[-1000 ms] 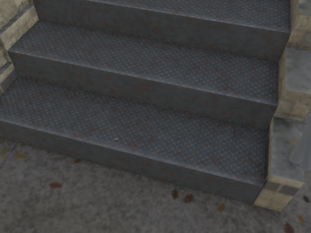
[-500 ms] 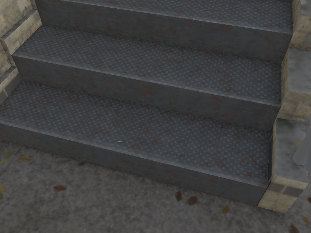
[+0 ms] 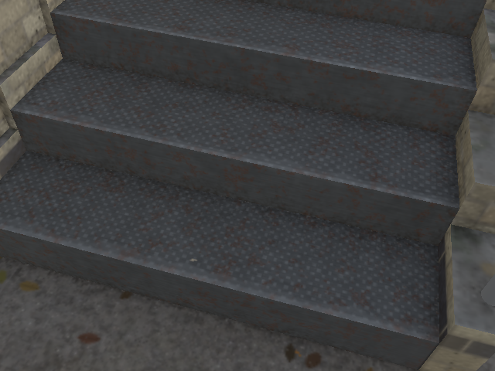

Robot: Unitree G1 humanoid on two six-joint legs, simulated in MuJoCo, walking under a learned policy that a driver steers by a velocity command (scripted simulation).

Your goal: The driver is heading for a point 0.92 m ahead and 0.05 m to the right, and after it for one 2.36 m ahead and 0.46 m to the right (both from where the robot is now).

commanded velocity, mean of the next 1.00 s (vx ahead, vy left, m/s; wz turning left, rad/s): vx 0.11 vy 0.00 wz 0.00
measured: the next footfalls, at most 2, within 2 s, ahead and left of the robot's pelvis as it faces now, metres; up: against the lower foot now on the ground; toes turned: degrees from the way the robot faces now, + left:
right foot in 0.32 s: +0.28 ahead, -0.11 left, +0.00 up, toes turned -2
left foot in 0.60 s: +0.21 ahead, +0.13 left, +0.00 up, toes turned +2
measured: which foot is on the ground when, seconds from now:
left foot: down 0.00-0.34, up 0.36-0.58, down 0.60-1.00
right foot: up 0.00-0.30, down 0.32-1.00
